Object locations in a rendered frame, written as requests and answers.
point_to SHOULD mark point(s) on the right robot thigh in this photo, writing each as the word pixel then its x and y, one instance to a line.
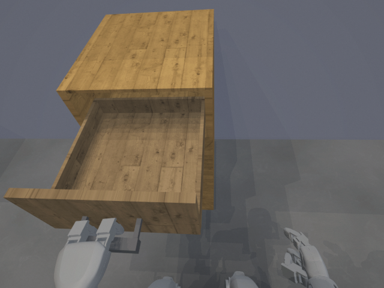
pixel 239 281

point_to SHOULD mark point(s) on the cabinet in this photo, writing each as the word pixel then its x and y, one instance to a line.
pixel 157 54

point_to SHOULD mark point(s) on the left robot hand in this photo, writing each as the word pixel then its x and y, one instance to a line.
pixel 82 264

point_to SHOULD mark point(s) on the drawer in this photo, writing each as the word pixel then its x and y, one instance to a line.
pixel 132 158

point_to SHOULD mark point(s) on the right robot hand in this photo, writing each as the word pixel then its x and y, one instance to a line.
pixel 308 262

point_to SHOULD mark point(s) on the robot right shin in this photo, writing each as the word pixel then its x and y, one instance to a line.
pixel 238 273

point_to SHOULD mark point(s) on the handle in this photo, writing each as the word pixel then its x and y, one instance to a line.
pixel 123 245

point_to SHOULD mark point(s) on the robot right forearm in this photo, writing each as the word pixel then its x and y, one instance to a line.
pixel 321 282

